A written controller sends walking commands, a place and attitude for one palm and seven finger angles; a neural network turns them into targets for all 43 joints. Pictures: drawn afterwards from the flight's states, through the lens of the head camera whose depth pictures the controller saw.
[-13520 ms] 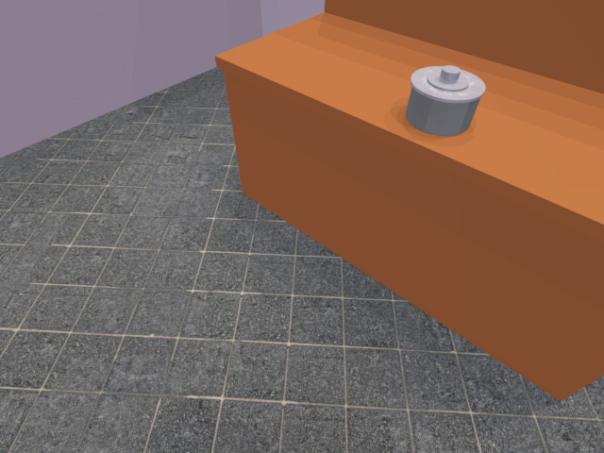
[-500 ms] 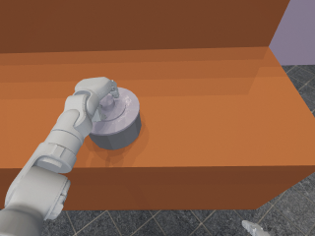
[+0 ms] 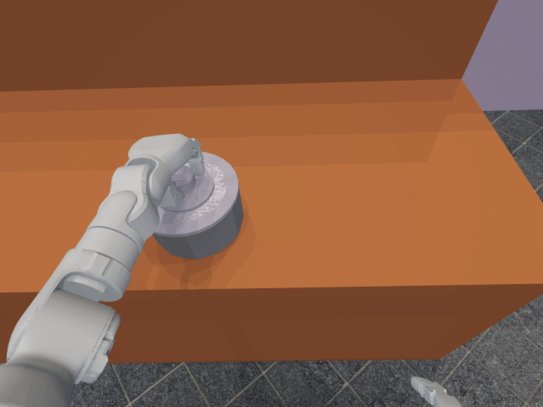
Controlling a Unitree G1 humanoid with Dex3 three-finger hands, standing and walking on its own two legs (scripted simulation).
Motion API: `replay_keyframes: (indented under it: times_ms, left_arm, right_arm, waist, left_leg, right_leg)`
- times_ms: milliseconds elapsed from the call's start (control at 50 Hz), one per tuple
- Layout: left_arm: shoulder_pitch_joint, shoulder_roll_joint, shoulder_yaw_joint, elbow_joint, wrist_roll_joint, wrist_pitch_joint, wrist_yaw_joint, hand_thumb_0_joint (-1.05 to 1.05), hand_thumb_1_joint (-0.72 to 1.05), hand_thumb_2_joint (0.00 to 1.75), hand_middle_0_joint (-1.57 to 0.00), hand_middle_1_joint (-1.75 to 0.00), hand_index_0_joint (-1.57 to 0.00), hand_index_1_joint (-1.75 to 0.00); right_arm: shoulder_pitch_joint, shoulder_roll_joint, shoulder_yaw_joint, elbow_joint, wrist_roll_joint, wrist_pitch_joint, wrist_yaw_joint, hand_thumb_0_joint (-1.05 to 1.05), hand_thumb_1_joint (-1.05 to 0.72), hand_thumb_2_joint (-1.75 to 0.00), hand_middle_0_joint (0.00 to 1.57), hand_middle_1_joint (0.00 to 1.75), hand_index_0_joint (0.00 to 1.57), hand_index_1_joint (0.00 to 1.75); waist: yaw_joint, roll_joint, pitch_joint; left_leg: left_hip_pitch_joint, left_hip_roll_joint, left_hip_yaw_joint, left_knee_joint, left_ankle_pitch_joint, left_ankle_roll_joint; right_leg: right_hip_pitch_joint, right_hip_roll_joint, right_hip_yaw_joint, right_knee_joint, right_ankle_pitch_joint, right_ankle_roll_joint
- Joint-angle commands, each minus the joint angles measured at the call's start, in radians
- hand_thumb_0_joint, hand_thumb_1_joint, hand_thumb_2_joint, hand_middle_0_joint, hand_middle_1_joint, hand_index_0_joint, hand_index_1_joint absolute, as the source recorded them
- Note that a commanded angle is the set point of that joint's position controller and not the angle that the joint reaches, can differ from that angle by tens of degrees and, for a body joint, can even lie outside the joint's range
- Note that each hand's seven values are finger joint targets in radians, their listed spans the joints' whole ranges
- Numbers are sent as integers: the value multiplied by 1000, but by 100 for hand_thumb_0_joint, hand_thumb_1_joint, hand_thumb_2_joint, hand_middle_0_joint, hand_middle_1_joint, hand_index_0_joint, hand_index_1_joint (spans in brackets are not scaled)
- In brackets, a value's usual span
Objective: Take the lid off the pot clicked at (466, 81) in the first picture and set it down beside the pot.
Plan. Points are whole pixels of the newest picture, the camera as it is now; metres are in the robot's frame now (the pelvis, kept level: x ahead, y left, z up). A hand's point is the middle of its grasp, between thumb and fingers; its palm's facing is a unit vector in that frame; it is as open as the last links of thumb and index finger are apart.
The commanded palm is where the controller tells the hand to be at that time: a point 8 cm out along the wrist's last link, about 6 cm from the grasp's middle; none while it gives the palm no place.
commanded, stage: close the fingers and squeeze the knob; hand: left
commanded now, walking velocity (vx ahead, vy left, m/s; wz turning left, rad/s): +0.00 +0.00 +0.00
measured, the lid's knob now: (180, 179) +0.47 +0.16 +0.06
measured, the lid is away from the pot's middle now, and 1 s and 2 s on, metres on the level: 0.01 0.01 0.01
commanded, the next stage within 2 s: lift the lid straight up in 0.86 s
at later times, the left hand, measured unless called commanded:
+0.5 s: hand (172, 182) +0.44 +0.16 +0.08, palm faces -0.34 -0.08 -0.94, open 7.8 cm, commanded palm +0.43 +0.16 +0.14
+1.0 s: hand (175, 183) +0.44 +0.16 +0.08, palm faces -0.33 -0.06 -0.94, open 7.7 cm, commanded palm +0.43 +0.15 +0.14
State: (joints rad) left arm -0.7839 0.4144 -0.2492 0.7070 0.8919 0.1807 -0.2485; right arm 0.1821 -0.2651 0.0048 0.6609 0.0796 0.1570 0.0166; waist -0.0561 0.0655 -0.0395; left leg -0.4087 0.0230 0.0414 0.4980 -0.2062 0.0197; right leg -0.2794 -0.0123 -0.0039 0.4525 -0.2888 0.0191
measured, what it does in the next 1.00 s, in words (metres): stands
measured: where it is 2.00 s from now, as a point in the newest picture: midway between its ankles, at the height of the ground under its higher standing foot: outside the picture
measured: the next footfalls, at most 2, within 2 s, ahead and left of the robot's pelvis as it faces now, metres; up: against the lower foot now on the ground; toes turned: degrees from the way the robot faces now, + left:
none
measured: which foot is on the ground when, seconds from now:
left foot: down 0.00-1.00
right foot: down 0.00-1.00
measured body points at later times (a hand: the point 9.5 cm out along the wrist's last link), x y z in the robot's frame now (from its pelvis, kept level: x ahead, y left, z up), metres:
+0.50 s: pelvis +0.00 +0.00 +0.00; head +0.04 -0.02 +0.45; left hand +0.45 +0.16 +0.13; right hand +0.12 -0.26 -0.13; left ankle +0.02 +0.11 -0.74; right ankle -0.04 -0.14 -0.74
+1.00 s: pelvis +0.00 +0.00 +0.00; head +0.04 -0.02 +0.45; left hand +0.45 +0.16 +0.13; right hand +0.12 -0.25 -0.13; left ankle +0.02 +0.11 -0.74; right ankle -0.04 -0.14 -0.74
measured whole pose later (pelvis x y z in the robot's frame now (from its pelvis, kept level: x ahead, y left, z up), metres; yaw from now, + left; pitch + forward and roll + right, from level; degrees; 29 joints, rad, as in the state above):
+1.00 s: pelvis +0.00 +0.00 +0.00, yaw +0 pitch +7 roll -1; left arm -0.81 0.39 -0.30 0.72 0.89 0.21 -0.25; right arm 0.19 -0.27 -0.01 0.67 0.08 0.16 0.02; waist -0.05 0.07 -0.04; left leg -0.42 0.02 0.03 0.50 -0.21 0.02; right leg -0.29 -0.02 -0.01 0.46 -0.29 0.02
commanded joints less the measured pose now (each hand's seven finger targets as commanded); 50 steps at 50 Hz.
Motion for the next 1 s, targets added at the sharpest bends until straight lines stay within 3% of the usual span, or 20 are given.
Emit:
replay_keyframes:
  times_ms: [0, 40, 80, 160, 220, 320, 380, 460, 480, 500, 520, 540, 580, 600, 660, 720, 780, 820, 860, 980]
  left_arm:
    - [-433, 196, 82, -116, 16, 5, 34, 0, 28, 90, -70, -100, -70, -100]
    - [-449, 221, 99, -107, 8, 5, 31, 0, 31, 87, -72, -100, -72, -100]
    - [-480, 168, 55, -147, 9, 4, 27, 0, 33, 84, -73, -101, -73, -101]
    - [-459, 171, 68, -107, 17, -3, 23, 0, 40, 77, -77, -102, -77, -102]
    - [-476, 180, 75, -150, 13, 2, 26, 0, 45, 72, -79, -102, -79, -102]
    - [-469, 137, 39, -117, 7, 5, 20, 0, 38, 84, -76, -100, -74, -99]
    - [-487, 172, 60, -106, 9, 1, 20, 0, 40, 86, -76, -100, -73, -99]
    - [-490, 179, 69, -177, 12, -11, 18, 0, 43, 88, -77, -100, -74, -99]
    - [-449, 154, 52, -136, 4, -6, 18, 0, 43, 89, -78, -100, -75, -99]
    - [-473, 188, 78, -159, 9, -8, 20, 0, 44, 89, -78, -101, -75, -100]
    - [-434, 148, 46, -111, 1, 1, 21, 0, 45, 89, -78, -101, -75, -100]
    - [-469, 176, 66, -122, 8, 2, 23, 0, 46, 90, -79, -101, -76, -100]
    - [-484, 156, 49, -106, 6, 5, 22, 0, 48, 91, -80, -102, -77, -100]
    - [-512, 188, 69, -128, 16, 3, 24, 0, 49, 91, -80, -102, -77, -100]
    - [-497, 169, 61, -178, 18, -1, 28, 0, 52, 93, -81, -103, -78, -101]
    - [-447, 124, 32, -136, 4, 11, 29, 0, 55, 94, -83, -103, -80, -102]
    - [-520, 131, 25, -141, 5, 14, 28, 0, 58, 96, -84, -104, -81, -103]
    - [-525, 104, 7, -151, 8, 21, 29, 0, 60, 97, -85, -104, -82, -103]
    - [-516, 124, 28, -181, 15, 12, 26, 0, 62, 97, -85, -105, -82, -104]
    - [-536, 131, 34, -243, -4, 16, 29, 0, 64, 98, -86, -105, -83, -105]
  right_arm:
    - [-27, -137, -52, -105, -1, -33, -9, 0, -90, -90, 20, 30, 20, 30]
    - [-32, -142, -49, -109, 2, -32, -12, 0, -90, -90, 20, 30, 20, 30]
    - [-29, -134, -56, -111, -3, -34, -11, 0, -90, -90, 20, 30, 20, 30]
    - [-19, -138, -56, -103, -3, -35, -11, 0, -90, -90, 20, 30, 20, 30]
    - [-22, -138, -61, -109, -5, -35, -10, 0, -90, -90, 20, 30, 20, 30]
    - [-23, -138, -58, -102, -2, -32, -10, 0, -90, -90, 20, 30, 20, 30]
    - [-19, -139, -57, -99, -2, -31, -14, 0, -90, -90, 20, 30, 20, 30]
    - [-23, -138, -60, -109, -7, -38, -11, 0, -90, -90, 20, 30, 20, 30]
    - [-23, -135, -57, -109, -5, -37, -10, 0, -90, -90, 20, 30, 20, 30]
    - [-23, -140, -57, -105, -5, -34, -9, 0, -90, -90, 20, 30, 20, 30]
    - [-29, -135, -56, -106, -1, -33, -10, 0, -90, -90, 20, 30, 20, 30]
    - [-24, -140, -55, -101, -1, -31, -10, 0, -90, -90, 20, 30, 20, 30]
    - [-21, -139, -59, -97, -2, -30, -12, 0, -90, -90, 20, 30, 20, 30]
    - [-19, -143, -57, -95, -2, -30, -12, 0, -90, -90, 20, 30, 20, 30]
    - [-25, -136, -60, -110, -7, -39, -8, 0, -90, -90, 20, 30, 20, 30]
    - [-28, -133, -59, -105, -3, -33, -5, 0, -90, -90, 20, 30, 20, 30]
    - [-23, -135, -59, -97, -2, -31, -8, 0, -90, -90, 20, 30, 20, 30]
    - [-22, -134, -61, -93, -4, -32, -7, 0, -90, -90, 20, 30, 20, 30]
    - [-24, -134, -62, -105, -7, -41, -5, 0, -90, -90, 20, 30, 20, 30]
    - [-27, -132, -64, -105, -10, -39, -4, 0, -90, -90, 20, 30, 20, 30]
  waist:
    - [-3, -77, -343]
    - [0, -83, -337]
    - [-9, -40, -365]
    - [-10, -99, -359]
    - [-6, -83, -380]
    - [-15, -73, -338]
    - [-16, -88, -344]
    - [-7, -56, -409]
    - [-10, -62, -381]
    - [-4, -69, -386]
    - [-12, -66, -342]
    - [-9, -83, -344]
    - [-19, -84, -332]
    - [-12, -74, -357]
    - [-9, -47, -410]
    - [-14, -59, -349]
    - [-22, -67, -350]
    - [-23, -40, -358]
    - [-14, -38, -407]
    - [-15, -59, -421]
  left_leg:
    - [310, -39, -12, -5, 254, 49]
    - [300, -41, -12, -12, 236, 49]
    - [329, -41, -8, 0, 272, 52]
    - [320, -42, -14, 6, 289, 51]
    - [336, -41, -11, 6, 286, 54]
    - [326, -41, -9, 3, 267, 52]
    - [314, -44, -8, 2, 253, 54]
    - [351, -44, -11, 14, 318, 54]
    - [338, -45, -11, 13, 312, 55]
    - [338, -43, -14, 8, 299, 53]
    - [318, -42, -9, 3, 280, 52]
    - [312, -41, -14, -3, 261, 50]
    - [314, -39, -8, -2, 251, 54]
    - [324, -41, -13, -3, 258, 52]
    - [358, -42, -22, 8, 306, 51]
    - [339, -36, -15, 3, 283, 51]
    - [329, -38, -17, -2, 253, 51]
    - [350, -35, -18, -1, 262, 49]
    - [373, -42, -28, 11, 304, 51]
    - [378, -36, -24, 9, 321, 54]
  right_leg:
    - [-16, 63, -43, -36, 370, -42]
    - [-11, 60, -41, -36, 360, -41]
    - [-14, 59, -40, -30, 386, -45]
    - [-15, 63, -44, -29, 407, -43]
    - [-4, 61, -39, -29, 411, -43]
    - [-39, 63, -44, -34, 383, -43]
    - [-18, 60, -38, -35, 389, -41]
    - [8, 57, -34, -26, 446, -45]
    - [0, 60, -38, -25, 438, -44]
    - [1, 61, -38, -28, 430, -43]
    - [-14, 61, -42, -29, 405, -44]
    - [-18, 63, -43, -33, 387, -42]
    - [-28, 62, -42, -37, 377, -42]
    - [-23, 64, -40, -35, 382, -44]
    - [-9, 62, -41, -27, 403, -48]
    - [-36, 66, -48, -31, 380, -46]
    - [-38, 66, -46, -34, 362, -46]
    - [-55, 67, -51, -30, 353, -49]
    - [-39, 66, -46, -26, 386, -51]
    - [-4, 65, -46, -23, 424, -47]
